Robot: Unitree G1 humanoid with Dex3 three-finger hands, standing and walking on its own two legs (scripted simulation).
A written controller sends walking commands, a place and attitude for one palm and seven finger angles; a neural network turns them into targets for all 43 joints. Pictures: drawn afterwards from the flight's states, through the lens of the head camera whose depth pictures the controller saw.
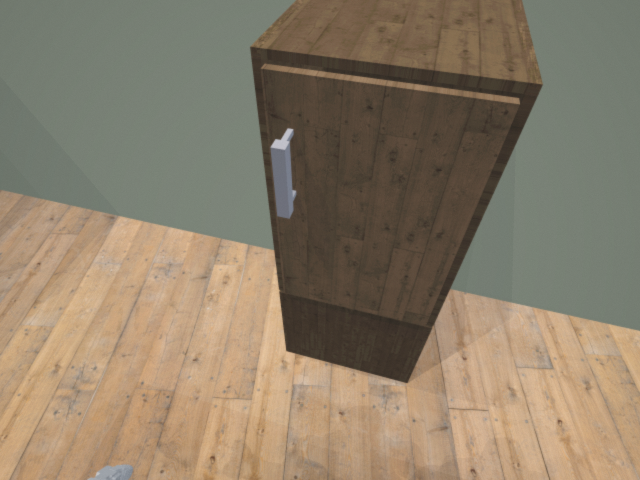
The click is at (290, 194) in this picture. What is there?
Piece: cupboard door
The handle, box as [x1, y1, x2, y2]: [270, 128, 295, 218]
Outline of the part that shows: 288,128 280,140 275,139 270,148 277,215 289,218 293,209 292,201 295,196 295,191 291,189 289,140 293,134 293,130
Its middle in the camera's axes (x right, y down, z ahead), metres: -0.06 -0.11 +0.68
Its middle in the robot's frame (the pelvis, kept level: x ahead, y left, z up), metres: +0.59 +0.09 +0.05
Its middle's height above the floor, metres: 0.82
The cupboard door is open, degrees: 0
